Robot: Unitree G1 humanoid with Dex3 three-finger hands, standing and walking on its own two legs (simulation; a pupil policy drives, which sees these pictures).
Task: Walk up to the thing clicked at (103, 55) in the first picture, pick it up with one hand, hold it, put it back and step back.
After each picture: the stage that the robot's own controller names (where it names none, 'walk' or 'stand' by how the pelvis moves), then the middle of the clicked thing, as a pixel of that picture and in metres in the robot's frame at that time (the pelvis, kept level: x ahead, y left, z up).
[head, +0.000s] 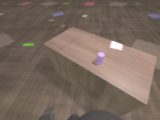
stand; (100, 58) +0.61 -0.06 -0.07
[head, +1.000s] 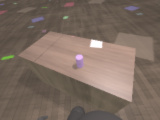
walk; (79, 61) +0.51 +0.16 -0.04
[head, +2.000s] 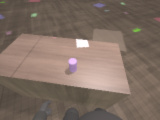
stand; (73, 65) +0.45 +0.17 -0.04
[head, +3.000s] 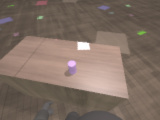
stand; (72, 67) +0.44 +0.18 -0.06
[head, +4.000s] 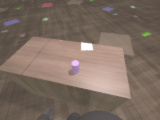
stand; (75, 67) +0.46 +0.17 -0.07
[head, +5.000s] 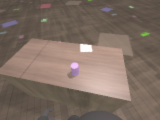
stand; (75, 69) +0.44 +0.17 -0.07
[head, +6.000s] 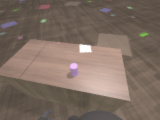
stand; (74, 69) +0.44 +0.17 -0.07
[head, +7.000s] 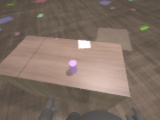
rise first; (73, 67) +0.44 +0.18 -0.07
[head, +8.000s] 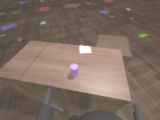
go down; (74, 70) +0.43 +0.18 -0.07
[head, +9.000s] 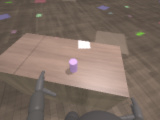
go down; (73, 65) +0.46 +0.17 -0.05
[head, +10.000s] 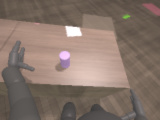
go down; (65, 60) +0.43 +0.16 +0.01
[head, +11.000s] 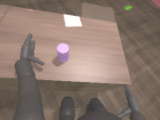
close in; (63, 53) +0.44 +0.17 +0.03
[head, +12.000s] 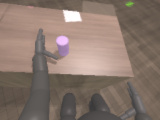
close in; (63, 46) +0.48 +0.16 +0.06
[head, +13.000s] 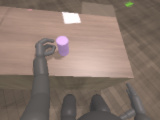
lift; (63, 46) +0.49 +0.16 +0.06
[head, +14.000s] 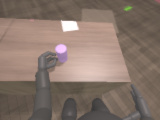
lift; (62, 54) +0.46 +0.17 +0.04
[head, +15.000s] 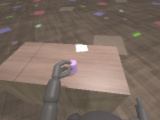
close; (73, 67) +0.47 +0.17 -0.03
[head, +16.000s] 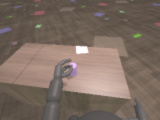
stand; (73, 69) +0.44 +0.17 -0.04
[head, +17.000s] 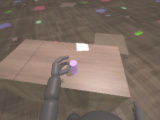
stand; (73, 67) +0.46 +0.17 -0.04
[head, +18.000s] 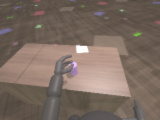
stand; (73, 69) +0.46 +0.17 -0.04
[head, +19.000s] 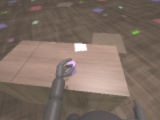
stand; (72, 67) +0.45 +0.17 -0.04
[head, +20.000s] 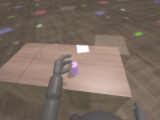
stand; (74, 68) +0.45 +0.17 -0.04
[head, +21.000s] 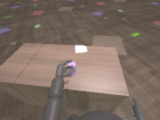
stand; (72, 68) +0.46 +0.17 -0.04
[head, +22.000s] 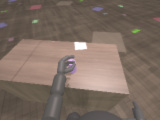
stand; (72, 66) +0.46 +0.17 -0.04
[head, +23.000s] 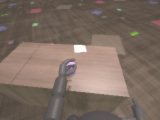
stand; (71, 69) +0.45 +0.17 -0.04
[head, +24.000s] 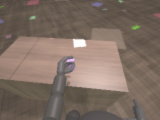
close; (71, 64) +0.47 +0.18 -0.03
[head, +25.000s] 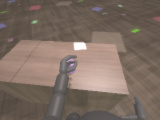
stand; (71, 66) +0.46 +0.18 -0.03
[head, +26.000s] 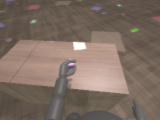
close; (71, 66) +0.46 +0.17 -0.04
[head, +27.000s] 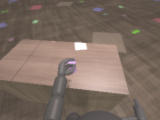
stand; (72, 66) +0.46 +0.17 -0.04
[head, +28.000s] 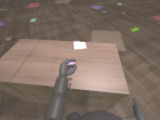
stand; (71, 66) +0.45 +0.17 -0.04
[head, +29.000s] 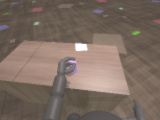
stand; (72, 67) +0.46 +0.17 -0.04
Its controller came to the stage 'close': yes
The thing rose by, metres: 0.00
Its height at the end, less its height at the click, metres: +0.00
